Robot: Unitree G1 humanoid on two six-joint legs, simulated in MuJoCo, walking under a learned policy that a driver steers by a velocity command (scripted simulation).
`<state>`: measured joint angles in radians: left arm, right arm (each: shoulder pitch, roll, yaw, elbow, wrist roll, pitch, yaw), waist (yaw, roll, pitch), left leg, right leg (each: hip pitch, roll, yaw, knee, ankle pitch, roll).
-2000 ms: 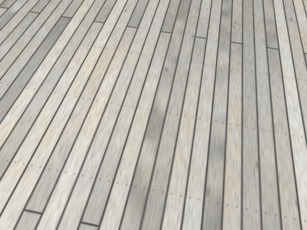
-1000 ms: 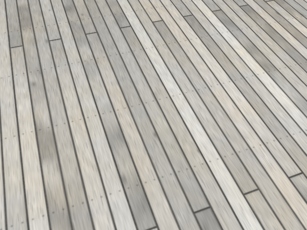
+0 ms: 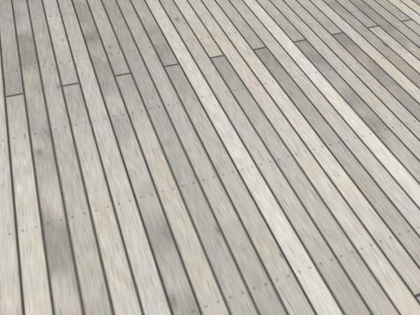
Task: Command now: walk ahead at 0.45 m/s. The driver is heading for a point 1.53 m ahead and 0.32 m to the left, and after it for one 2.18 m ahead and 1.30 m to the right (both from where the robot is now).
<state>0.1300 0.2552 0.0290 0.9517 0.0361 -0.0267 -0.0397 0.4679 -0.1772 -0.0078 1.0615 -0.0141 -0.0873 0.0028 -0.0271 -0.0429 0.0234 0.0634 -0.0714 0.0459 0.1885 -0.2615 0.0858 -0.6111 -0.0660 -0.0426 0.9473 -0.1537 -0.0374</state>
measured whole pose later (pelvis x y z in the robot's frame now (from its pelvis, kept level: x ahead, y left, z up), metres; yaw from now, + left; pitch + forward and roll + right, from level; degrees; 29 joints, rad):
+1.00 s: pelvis +0.57 +0.03 +0.00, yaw +0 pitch -1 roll +0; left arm 0.19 0.23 0.05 0.97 0.04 -0.04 -0.02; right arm 0.37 -0.20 -0.05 1.05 -0.01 -0.09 0.00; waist -0.01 -0.03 0.04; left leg -0.10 -0.08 0.10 0.29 -0.18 0.10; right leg -0.57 -0.09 0.01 1.04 -0.21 -0.05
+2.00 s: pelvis +0.86 +0.03 +0.00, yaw +21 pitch +1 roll -1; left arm 0.18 0.27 0.08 0.85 0.03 -0.03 -0.02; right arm 0.33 -0.23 -0.07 0.90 -0.01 -0.01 0.00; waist -0.01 -0.05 0.01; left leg -0.12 -0.05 0.00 0.37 -0.27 0.07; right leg -0.50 -0.05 -0.06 0.97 -0.33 0.02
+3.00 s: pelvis +1.11 +0.20 +0.00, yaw +37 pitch +2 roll +0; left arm 0.16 0.27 0.05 0.82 0.04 -0.02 -0.05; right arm 0.43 -0.23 -0.03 0.94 -0.01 -0.08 0.01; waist -0.04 -0.05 0.00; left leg 0.01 -0.06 0.03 0.18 -0.22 0.07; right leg -0.62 -0.09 -0.03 0.88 -0.14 -0.01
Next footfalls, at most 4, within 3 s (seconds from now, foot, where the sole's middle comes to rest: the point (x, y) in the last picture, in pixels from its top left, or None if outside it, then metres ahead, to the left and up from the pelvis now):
0.20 right None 0.29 -0.08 -0.78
0.74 left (176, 284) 0.60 0.09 -0.78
1.28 right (225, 207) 0.90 -0.09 -0.78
1.84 left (174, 222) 0.83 0.10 -0.78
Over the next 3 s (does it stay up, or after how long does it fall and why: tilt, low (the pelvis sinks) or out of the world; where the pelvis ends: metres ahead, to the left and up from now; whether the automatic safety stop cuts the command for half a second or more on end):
stays up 1.11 0.20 0.00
